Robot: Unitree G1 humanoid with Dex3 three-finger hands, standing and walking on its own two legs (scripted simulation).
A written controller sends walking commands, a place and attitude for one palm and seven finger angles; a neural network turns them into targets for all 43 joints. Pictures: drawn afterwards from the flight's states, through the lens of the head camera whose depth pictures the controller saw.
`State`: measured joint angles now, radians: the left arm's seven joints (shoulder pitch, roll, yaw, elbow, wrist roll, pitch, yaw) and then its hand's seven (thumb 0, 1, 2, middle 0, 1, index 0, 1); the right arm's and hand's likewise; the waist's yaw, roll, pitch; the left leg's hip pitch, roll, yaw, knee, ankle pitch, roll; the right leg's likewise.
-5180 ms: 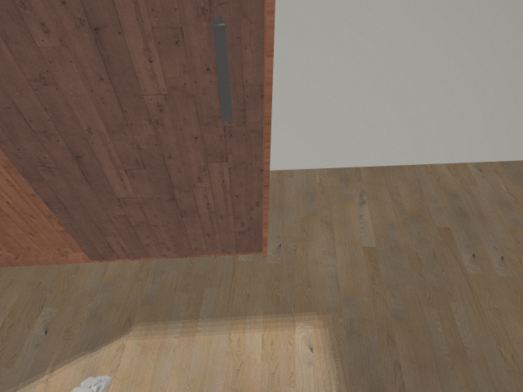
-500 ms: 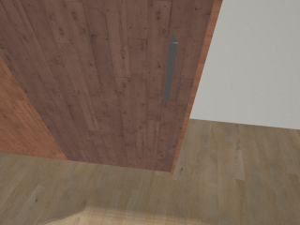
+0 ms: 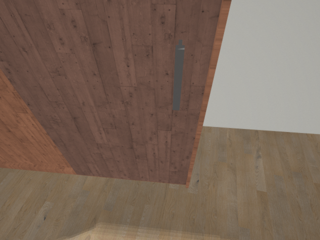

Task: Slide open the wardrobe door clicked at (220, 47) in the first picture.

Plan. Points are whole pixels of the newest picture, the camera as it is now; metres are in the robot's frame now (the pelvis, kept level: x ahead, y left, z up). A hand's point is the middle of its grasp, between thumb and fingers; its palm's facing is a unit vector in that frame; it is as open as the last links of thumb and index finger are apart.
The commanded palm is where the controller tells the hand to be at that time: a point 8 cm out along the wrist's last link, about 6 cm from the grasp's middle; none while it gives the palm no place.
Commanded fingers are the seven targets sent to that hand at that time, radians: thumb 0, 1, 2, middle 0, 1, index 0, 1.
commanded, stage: look again from close up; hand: right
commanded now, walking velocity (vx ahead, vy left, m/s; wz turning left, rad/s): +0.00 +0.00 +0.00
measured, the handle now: (178, 77) +0.55 -0.02 +0.12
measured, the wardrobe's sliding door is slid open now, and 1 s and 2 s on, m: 0.00 0.00 0.00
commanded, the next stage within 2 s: shuffle to correct the standing spot in 0.20 s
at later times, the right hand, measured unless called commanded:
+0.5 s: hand out of the picture +0.01 -0.19 -0.18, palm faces -0.02 +0.98 -0.21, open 7.4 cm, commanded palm none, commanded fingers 0.00 -0.90 -0.90 0.20 0.30 0.20 0.30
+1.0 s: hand out of the picture -0.01 -0.09 -0.20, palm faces +0.08 +0.99 -0.07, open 7.4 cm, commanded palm none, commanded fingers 0.00 -0.90 -0.90 0.20 0.30 0.20 0.30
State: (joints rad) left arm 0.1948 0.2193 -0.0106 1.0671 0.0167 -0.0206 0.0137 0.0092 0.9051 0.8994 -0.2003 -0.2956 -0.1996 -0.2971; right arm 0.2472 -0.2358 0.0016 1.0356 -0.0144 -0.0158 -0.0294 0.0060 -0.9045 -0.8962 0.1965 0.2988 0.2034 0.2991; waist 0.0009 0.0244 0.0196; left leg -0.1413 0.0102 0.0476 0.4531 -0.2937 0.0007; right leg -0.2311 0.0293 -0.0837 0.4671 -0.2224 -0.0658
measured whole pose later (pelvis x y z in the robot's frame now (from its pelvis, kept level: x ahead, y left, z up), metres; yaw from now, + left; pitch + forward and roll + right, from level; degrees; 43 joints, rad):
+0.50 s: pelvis +0.01 +0.00 +0.00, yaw +1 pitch +0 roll -1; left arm 0.21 0.18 -0.01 1.10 0.02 -0.01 0.02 0.01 0.90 0.90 -0.20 -0.30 -0.20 -0.30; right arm 0.29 -0.22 0.01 1.09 -0.02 0.01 -0.02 0.01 -0.91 -0.90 0.19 0.30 0.20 0.30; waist 0.00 0.05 0.00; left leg -0.16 0.03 0.04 0.48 -0.32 0.01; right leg -0.22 0.04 -0.10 0.43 -0.22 -0.07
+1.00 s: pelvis +0.07 +0.05 -0.02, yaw -2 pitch +0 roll +1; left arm 0.26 0.11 0.03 1.08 0.03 -0.03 0.06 0.02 0.93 0.90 -0.20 -0.30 -0.20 -0.30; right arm 0.41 -0.12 -0.03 1.13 -0.03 0.04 -0.01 0.01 -0.91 -0.90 0.20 0.30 0.20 0.30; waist 0.00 0.08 0.04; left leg -0.33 -0.01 0.09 0.99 -0.49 0.02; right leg -0.31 -0.06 -0.18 0.65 -0.35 -0.05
